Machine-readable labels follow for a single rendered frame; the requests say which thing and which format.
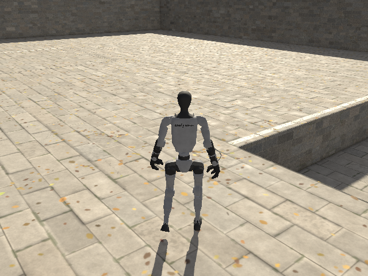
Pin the left robot hand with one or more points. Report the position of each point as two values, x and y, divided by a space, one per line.
158 161

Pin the robot right foot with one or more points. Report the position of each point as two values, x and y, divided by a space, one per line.
197 225

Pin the robot head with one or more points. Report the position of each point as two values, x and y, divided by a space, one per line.
184 100

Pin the left robot forearm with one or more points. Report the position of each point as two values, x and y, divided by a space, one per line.
156 152

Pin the right robot forearm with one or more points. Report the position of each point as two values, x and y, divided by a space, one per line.
212 155

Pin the right robot hand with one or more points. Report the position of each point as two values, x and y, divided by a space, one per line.
216 170

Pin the left robot upper arm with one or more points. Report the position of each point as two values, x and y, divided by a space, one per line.
163 130

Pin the right robot upper arm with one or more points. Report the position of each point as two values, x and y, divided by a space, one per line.
205 131

